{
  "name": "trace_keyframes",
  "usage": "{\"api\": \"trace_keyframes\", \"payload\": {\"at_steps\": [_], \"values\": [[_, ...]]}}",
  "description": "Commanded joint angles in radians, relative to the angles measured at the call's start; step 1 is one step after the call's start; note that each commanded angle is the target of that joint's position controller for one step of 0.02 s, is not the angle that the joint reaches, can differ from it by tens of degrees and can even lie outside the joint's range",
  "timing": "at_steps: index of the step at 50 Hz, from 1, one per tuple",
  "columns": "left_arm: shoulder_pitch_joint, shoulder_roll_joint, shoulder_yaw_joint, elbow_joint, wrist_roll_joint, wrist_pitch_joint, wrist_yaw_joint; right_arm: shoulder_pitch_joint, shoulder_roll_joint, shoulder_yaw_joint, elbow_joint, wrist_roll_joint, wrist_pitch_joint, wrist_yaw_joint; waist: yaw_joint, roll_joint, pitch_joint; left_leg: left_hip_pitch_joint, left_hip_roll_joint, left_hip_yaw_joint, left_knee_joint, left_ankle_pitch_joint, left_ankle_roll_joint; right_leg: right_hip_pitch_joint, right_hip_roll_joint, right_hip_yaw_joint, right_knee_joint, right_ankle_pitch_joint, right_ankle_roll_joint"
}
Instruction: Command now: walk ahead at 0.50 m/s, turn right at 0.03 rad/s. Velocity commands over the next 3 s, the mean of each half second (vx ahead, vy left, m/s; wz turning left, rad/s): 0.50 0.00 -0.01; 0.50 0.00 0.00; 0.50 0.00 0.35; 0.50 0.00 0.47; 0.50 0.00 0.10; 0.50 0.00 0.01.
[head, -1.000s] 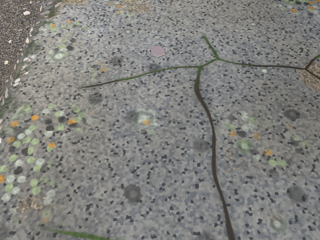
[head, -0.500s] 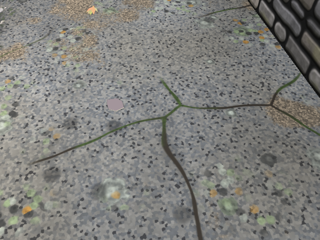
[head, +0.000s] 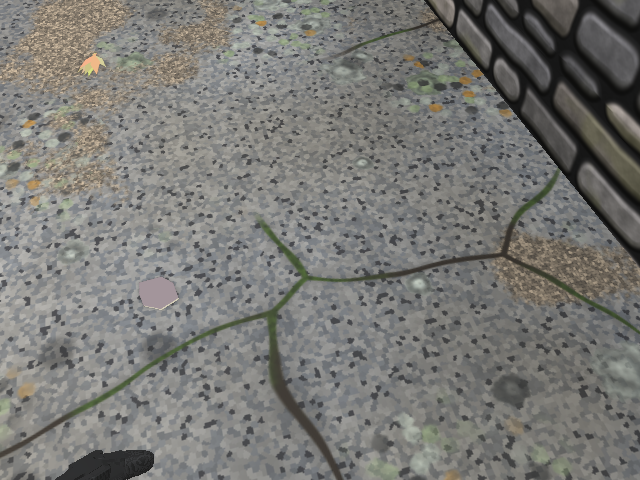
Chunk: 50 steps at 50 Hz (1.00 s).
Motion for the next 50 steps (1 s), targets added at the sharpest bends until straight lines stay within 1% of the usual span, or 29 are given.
{"api": "trace_keyframes", "payload": {"at_steps": [1,2,3,5,6,9,13,16,18,20,21,22,23,24,25,26,27,28,29,30,33,35,39,43,46,47,48,49,50], "values": [[0.218,0.144,0.046,0.008,0.0,0.005,0.004,-0.083,-0.129,-0.024,-0.109,0.004,-0.042,0.002,0.121,-0.073,-0.125,-0.524,0.088,-0.028,0.245,0.108,0.015,0.525,-0.302,0.442,-0.266,0.019,-0.198],[0.177,0.123,0.04,0.005,0.007,0.002,-0.001,-0.094,-0.122,-0.029,-0.111,-0.009,-0.035,0.001,0.09,-0.067,-0.08,-0.482,0.112,-0.027,0.193,0.155,0.007,0.423,-0.272,0.378,-0.3,0.098,-0.194],[0.154,0.109,0.036,0.006,0.012,-0.002,-0.003,-0.074,-0.106,-0.029,-0.107,-0.01,-0.023,0.002,0.059,-0.08,-0.07,-0.426,0.128,-0.033,0.167,0.185,0.002,0.356,-0.251,0.335,-0.334,0.129,-0.192],[0.15,0.115,0.041,0.022,0.005,-0.016,-0.004,-0.059,-0.069,-0.024,-0.103,-0.01,-0.002,-0.001,0.034,-0.088,-0.059,-0.39,0.133,-0.024,0.117,0.222,-0.014,0.29,-0.239,0.276,-0.381,0.18,-0.207],[0.155,0.125,0.044,0.033,0.004,-0.02,-0.002,-0.08,-0.065,-0.023,-0.111,-0.014,0.004,-0.003,0.032,-0.081,-0.043,-0.407,0.134,-0.022,0.083,0.257,-0.022,0.275,-0.235,0.248,-0.398,0.2,-0.211],[0.193,0.146,0.05,0.063,0.002,-0.017,0.012,-0.184,-0.053,-0.019,-0.142,-0.023,0.003,-0.001,0.054,-0.057,-0.007,-0.453,0.136,-0.019,-0.089,0.418,-0.036,0.284,-0.218,0.182,-0.423,0.218,-0.197],[0.252,0.173,0.056,0.101,-0.007,-0.008,0.023,-0.322,-0.035,-0.007,-0.176,-0.015,-0.01,0.013,0.106,-0.057,0.024,-0.395,0.093,0.017,-0.324,0.587,-0.029,0.298,-0.194,0.113,-0.427,0.175,-0.16],[0.306,0.185,0.059,0.138,-0.015,0.003,0.025,-0.402,-0.045,-0.006,-0.21,-0.007,-0.016,0.027,0.134,-0.06,0.044,-0.404,0.075,0.018,-0.404,0.568,-0.014,0.382,-0.231,0.125,-0.396,0.155,-0.155],[0.316,0.192,0.063,0.155,-0.018,0.013,0.029,-0.424,-0.058,-0.009,-0.229,-0.006,-0.021,0.037,0.129,-0.069,0.049,-0.411,0.068,0.014,-0.444,0.502,0.01,0.449,-0.261,0.138,-0.356,0.187,-0.141],[0.307,0.202,0.067,0.165,-0.019,0.024,0.034,-0.39,-0.079,-0.016,-0.227,-0.007,-0.026,0.042,0.101,-0.087,0.025,-0.341,0.047,0.033,-0.472,0.429,0.036,0.491,-0.274,0.141,-0.299,0.289,-0.121],[0.287,0.208,0.067,0.165,-0.019,0.029,0.036,-0.324,-0.098,-0.027,-0.211,-0.009,-0.028,0.04,0.058,-0.093,-0.014,-0.234,0.017,0.064,-0.497,0.414,0.055,0.491,-0.254,0.12,-0.219,0.437,-0.104],[0.283,0.188,0.058,0.164,-0.015,0.035,0.039,-0.183,-0.138,-0.05,-0.167,-0.013,-0.028,0.033,-0.006,-0.076,-0.105,-0.032,-0.007,0.085,-0.505,0.429,0.083,0.453,-0.201,0.078,-0.054,0.547,-0.078],[0.289,0.144,0.037,0.141,0.004,0.034,0.043,-0.003,-0.212,-0.073,-0.132,-0.023,-0.026,0.023,-0.069,0.013,-0.253,0.267,0.146,-0.079,-0.465,0.492,0.146,0.272,-0.143,0.027,0.237,0.352,-0.038],[0.413,0.028,0.003,0.124,0.003,0.012,0.033,0.063,-0.294,-0.091,-0.111,-0.027,-0.019,0.023,-0.013,0.284,-0.374,0.617,0.368,-0.556,-0.563,0.295,0.311,-0.148,0.039,0.021,0.599,-0.259,0.034],[0.366,0.112,0.019,0.141,-0.012,-0.009,0.028,0.072,-0.198,-0.066,-0.115,-0.01,-0.017,0.025,-0.054,0.226,-0.387,0.629,0.372,-0.687,-0.66,0.156,0.31,-0.275,0.018,0.157,0.732,-0.427,0.03],[0.275,0.166,0.034,0.113,-0.035,-0.021,0.023,0.002,-0.16,-0.052,-0.126,-0.01,-0.017,0.022,-0.048,0.164,-0.236,0.513,0.342,-0.545,-0.677,0.159,0.263,-0.348,-0.033,0.148,0.757,-0.356,0.018],[0.213,0.159,0.031,0.099,-0.032,-0.024,0.026,-0.064,-0.139,-0.045,-0.139,-0.016,-0.016,0.02,-0.022,0.081,-0.156,0.375,0.304,-0.429,-0.692,0.237,0.236,-0.326,-0.084,0.117,0.715,-0.265,0.015],[0.18,0.151,0.034,0.092,-0.015,-0.02,0.03,-0.116,-0.112,-0.038,-0.144,-0.024,-0.016,0.022,0.006,0.052,-0.09,0.245,0.27,-0.351,-0.722,0.329,0.227,-0.288,-0.114,0.105,0.65,-0.207,0.019],[0.196,0.143,0.038,0.096,-0.009,-0.01,0.031,-0.142,-0.088,-0.03,-0.148,-0.034,-0.02,0.023,0.041,0.072,-0.075,0.165,0.243,-0.297,-0.75,0.389,0.217,-0.223,-0.14,0.113,0.611,-0.167,0.02],[0.217,0.125,0.036,0.102,-0.009,0.002,0.031,-0.151,-0.086,-0.03,-0.146,-0.034,-0.024,0.025,0.059,0.084,-0.07,0.118,0.23,-0.266,-0.779,0.413,0.22,-0.18,-0.145,0.111,0.584,-0.148,0.025],[0.192,0.092,0.03,0.094,-0.002,0.025,0.037,-0.134,-0.116,-0.04,-0.124,-0.024,-0.036,0.02,0.074,0.066,-0.034,0.06,0.223,-0.182,-0.842,0.482,0.239,-0.193,-0.157,0.098,0.484,-0.074,0.05],[0.127,0.086,0.028,0.076,0.002,0.025,0.038,-0.109,-0.13,-0.045,-0.108,-0.023,-0.033,0.01,0.059,0.05,-0.012,0.075,0.213,-0.138,-0.861,0.507,0.23,-0.234,-0.161,0.095,0.377,0.034,0.063],[0.0,0.061,0.018,0.051,-0.002,0.014,0.024,-0.058,-0.145,-0.046,-0.082,-0.013,-0.023,-0.001,0.015,0.051,0.017,0.099,0.173,-0.048,-0.867,0.507,0.188,-0.202,-0.129,0.064,0.142,0.223,0.063],[-0.115,0.062,0.013,0.014,-0.013,0.004,0.004,0.013,-0.158,-0.049,-0.044,-0.005,-0.007,-0.004,-0.028,0.053,0.047,0.188,0.208,-0.046,-0.833,0.485,0.182,-0.198,-0.1,0.045,0.02,0.226,0.053],[-0.137,0.082,0.016,-0.006,-0.015,-0.004,-0.013,0.021,-0.171,-0.056,-0.026,0.0,0.009,-0.009,-0.014,0.07,0.052,0.274,0.251,-0.063,-0.774,0.547,0.165,-0.189,-0.085,0.045,-0.036,0.13,0.018],[-0.113,0.094,0.02,-0.002,-0.014,-0.007,-0.016,0.013,-0.177,-0.059,-0.024,0.001,0.013,-0.012,0.004,0.08,0.038,0.292,0.258,-0.065,-0.744,0.606,0.155,-0.146,-0.074,0.037,-0.049,0.095,0.004],[-0.055,0.112,0.03,0.013,-0.011,-0.009,-0.015,-0.007,-0.185,-0.061,-0.026,0.002,0.018,-0.014,0.043,0.089,0.004,0.294,0.246,-0.049,-0.677,0.742,0.141,-0.051,-0.048,0.013,-0.07,0.075,-0.014],[0.072,0.146,0.051,0.054,-0.006,-0.009,-0.009,-0.021,-0.173,-0.056,-0.029,0.002,0.022,-0.016,0.109,0.075,-0.074,0.268,0.201,-0.009,-0.53,0.88,0.117,0.13,-0.017,-0.016,-0.095,0.089,-0.04],[0.25,0.206,0.074,0.098,0.002,-0.008,0.001,-0.021,-0.133,-0.038,-0.046,-0.012,0.022,-0.018,0.177,0.027,-0.211,0.122,0.149,0.034,-0.288,0.783,0.081,0.419,-0.103,0.071,-0.049,0.126,-0.091]]}}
